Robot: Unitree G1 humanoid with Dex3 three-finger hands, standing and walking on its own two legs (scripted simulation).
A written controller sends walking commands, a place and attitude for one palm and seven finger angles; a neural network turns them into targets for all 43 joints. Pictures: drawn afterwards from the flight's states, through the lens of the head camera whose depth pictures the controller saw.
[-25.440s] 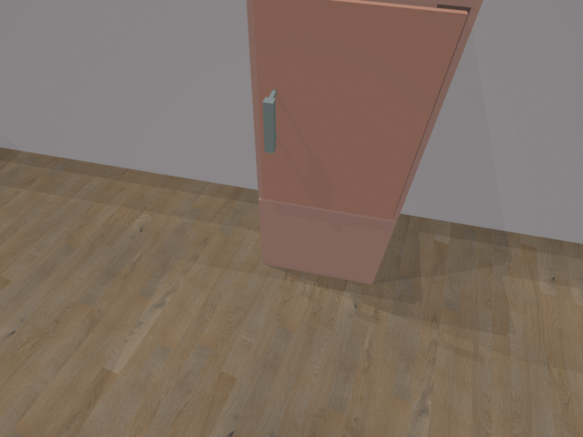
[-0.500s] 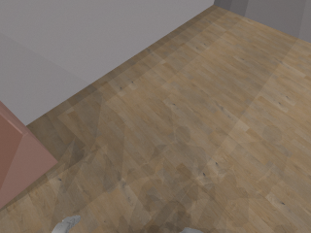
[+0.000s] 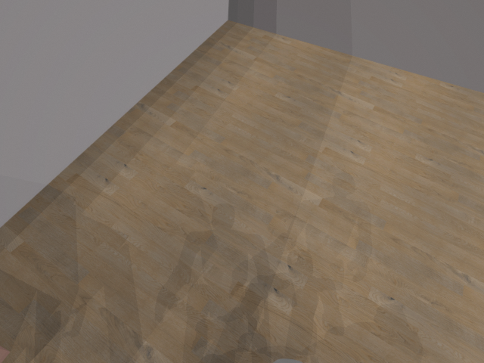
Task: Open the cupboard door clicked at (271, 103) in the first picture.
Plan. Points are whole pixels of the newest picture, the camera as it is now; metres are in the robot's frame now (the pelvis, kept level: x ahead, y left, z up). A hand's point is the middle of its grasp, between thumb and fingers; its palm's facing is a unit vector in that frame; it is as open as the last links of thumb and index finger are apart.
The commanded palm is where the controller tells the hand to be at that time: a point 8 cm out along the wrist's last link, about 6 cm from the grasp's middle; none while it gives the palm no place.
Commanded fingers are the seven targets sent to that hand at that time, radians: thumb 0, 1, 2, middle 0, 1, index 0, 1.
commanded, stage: walk to a spot facing it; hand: left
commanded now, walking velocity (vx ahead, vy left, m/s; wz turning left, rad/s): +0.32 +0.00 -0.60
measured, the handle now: out of the picture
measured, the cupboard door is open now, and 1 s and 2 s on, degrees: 43 43 43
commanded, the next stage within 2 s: turn to face it in 0.72 s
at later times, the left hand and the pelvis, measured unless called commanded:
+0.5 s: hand (214, 253) +0.36 +0.08 -0.16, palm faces -0.32 -0.93 -0.21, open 7.4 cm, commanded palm none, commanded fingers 0.00 0.90 0.90 -0.20 -0.30 -0.20 -0.30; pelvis +0.21 -0.08 +0.00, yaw -16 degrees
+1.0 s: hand (235, 184) +0.56 +0.04 -0.16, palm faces -0.36 -0.91 -0.18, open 7.4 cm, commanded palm none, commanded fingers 0.00 0.90 0.90 -0.20 -0.30 -0.20 -0.30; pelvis +0.42 -0.11 +0.01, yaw -23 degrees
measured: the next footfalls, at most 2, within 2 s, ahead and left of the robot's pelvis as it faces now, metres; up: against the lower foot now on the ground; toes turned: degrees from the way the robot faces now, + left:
right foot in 0.32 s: +0.24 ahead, -0.16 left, +0.00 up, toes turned -17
left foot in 0.74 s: +0.51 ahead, -0.01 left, +0.00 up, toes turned -16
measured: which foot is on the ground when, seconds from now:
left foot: down 0.00-0.32, up 0.34-0.72, down 0.74-1.00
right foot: up 0.00-0.30, down 0.32-0.74, up 0.76-1.00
